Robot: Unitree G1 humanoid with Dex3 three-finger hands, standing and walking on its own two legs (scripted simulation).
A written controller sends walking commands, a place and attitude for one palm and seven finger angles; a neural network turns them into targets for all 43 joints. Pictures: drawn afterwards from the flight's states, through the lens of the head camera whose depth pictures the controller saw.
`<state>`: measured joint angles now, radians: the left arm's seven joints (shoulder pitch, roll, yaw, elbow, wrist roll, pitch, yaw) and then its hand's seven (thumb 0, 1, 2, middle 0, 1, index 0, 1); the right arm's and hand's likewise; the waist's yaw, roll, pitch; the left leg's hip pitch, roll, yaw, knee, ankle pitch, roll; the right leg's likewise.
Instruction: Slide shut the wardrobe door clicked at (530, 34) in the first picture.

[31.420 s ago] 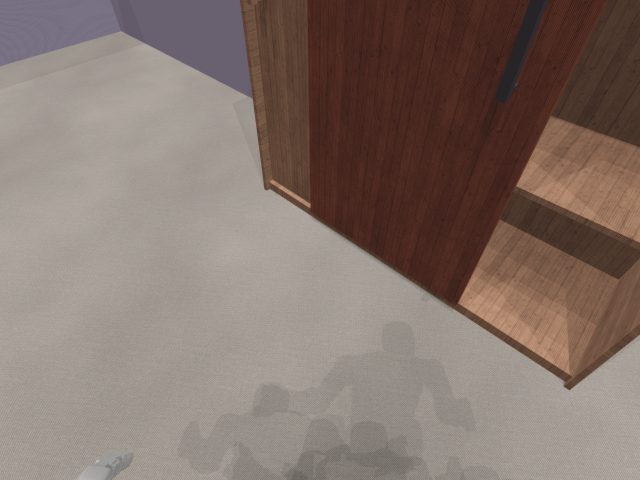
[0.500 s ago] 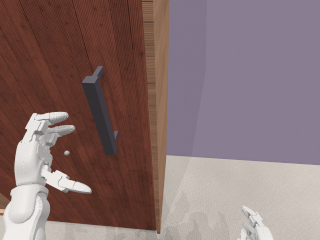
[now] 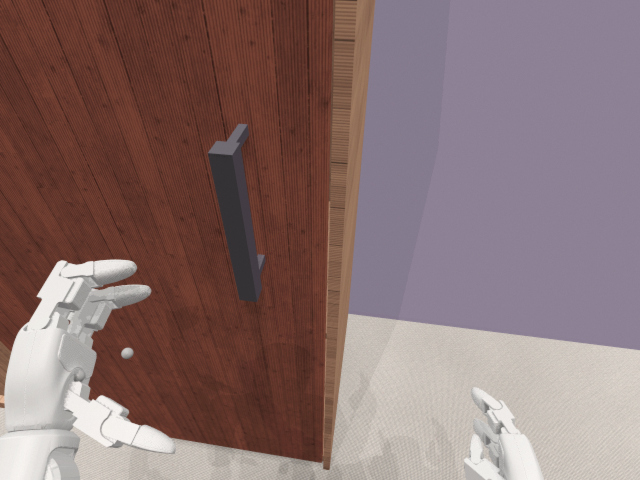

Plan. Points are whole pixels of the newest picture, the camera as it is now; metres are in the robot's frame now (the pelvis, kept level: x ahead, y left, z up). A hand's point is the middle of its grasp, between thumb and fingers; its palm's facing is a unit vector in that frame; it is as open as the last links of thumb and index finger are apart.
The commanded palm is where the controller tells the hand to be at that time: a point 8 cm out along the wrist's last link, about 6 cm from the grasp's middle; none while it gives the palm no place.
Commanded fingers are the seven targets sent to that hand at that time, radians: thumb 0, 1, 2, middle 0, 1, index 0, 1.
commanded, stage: draw the hand back to the body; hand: left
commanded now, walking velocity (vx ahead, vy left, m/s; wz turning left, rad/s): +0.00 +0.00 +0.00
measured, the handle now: (245, 219) +0.34 +0.15 +0.19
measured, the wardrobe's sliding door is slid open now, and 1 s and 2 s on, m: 0.00 0.00 0.00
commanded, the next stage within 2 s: step back with the hand held close in 1.62 s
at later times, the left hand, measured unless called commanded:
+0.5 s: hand (133, 342) +0.18 +0.21 +0.16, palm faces +0.09 -0.99 -0.10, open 14.7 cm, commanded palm +0.14 +0.27 +0.18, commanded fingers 0.00 -0.41 0.27 -0.25 -1.07 -0.25 -1.07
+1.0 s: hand (111, 317) +0.20 +0.24 +0.17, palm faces +0.42 -0.82 -0.40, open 11.2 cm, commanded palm +0.15 +0.28 +0.19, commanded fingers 0.00 0.50 0.71 -0.21 -0.53 -0.21 -0.53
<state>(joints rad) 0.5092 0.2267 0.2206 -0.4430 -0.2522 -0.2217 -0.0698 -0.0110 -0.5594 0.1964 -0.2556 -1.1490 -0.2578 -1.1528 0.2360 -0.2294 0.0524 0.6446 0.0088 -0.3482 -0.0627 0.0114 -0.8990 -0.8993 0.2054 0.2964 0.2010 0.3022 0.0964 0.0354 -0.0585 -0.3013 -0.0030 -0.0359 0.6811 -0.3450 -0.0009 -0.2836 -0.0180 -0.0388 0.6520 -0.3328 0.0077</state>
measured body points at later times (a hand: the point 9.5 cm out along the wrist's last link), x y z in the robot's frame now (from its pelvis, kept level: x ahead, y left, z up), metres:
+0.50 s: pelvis +0.01 +0.00 +0.01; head -0.05 -0.02 +0.45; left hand +0.17 +0.27 +0.17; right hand +0.22 -0.22 -0.03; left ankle +0.01 +0.12 -0.72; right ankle +0.01 -0.13 -0.72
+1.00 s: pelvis +0.01 -0.01 +0.01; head -0.02 -0.03 +0.46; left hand +0.17 +0.28 +0.19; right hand +0.18 -0.23 -0.07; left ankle +0.01 +0.12 -0.72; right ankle +0.01 -0.13 -0.72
